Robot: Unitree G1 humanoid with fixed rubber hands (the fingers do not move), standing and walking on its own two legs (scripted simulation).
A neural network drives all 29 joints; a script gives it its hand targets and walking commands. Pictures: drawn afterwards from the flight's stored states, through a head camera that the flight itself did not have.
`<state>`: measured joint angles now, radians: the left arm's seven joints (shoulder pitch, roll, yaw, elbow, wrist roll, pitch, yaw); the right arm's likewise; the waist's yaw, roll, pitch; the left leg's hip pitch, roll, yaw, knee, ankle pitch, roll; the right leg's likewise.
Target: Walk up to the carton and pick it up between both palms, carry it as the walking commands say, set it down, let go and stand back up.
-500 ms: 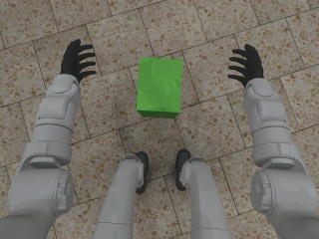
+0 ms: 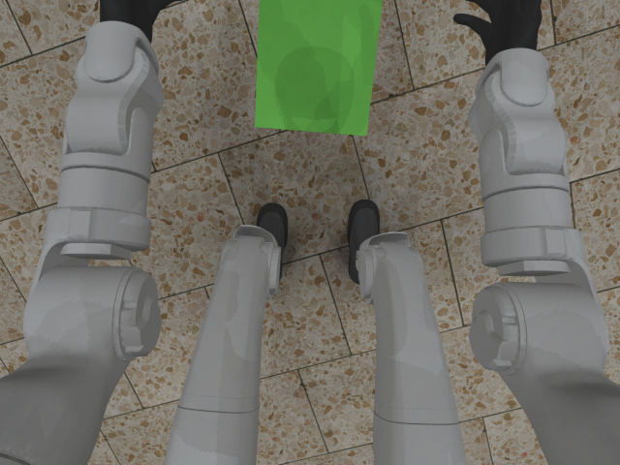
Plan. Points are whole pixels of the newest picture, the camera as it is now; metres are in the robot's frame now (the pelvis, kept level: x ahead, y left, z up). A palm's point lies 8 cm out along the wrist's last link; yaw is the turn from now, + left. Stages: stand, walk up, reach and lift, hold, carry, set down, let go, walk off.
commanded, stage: reach and lift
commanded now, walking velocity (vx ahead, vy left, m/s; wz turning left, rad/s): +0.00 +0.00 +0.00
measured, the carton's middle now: (315, 68) +0.50 +0.02 -0.51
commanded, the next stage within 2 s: none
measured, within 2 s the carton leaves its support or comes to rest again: neither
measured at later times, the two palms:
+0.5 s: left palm (195, 45) +0.49 +0.18 -0.32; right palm (452, 62) +0.49 -0.15 -0.32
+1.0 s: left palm (227, 58) +0.50 +0.17 -0.46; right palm (417, 74) +0.49 -0.15 -0.46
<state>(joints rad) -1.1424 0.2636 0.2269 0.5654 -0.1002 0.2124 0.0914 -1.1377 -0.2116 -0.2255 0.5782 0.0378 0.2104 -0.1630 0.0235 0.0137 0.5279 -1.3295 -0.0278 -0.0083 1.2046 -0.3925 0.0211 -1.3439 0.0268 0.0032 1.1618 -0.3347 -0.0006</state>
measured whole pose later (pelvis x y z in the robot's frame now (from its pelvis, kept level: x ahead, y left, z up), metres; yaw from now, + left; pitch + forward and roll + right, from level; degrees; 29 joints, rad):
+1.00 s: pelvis -0.03 +0.00 -0.26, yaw +1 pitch +32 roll -2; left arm -1.43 0.32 0.10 0.98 -0.14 0.11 0.15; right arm -1.40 -0.26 -0.13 0.99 0.20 0.11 -0.18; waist -0.01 -0.03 0.53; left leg -2.11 -0.08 -0.02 2.17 -0.61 0.00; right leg -2.12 0.09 0.03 2.12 -0.57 0.07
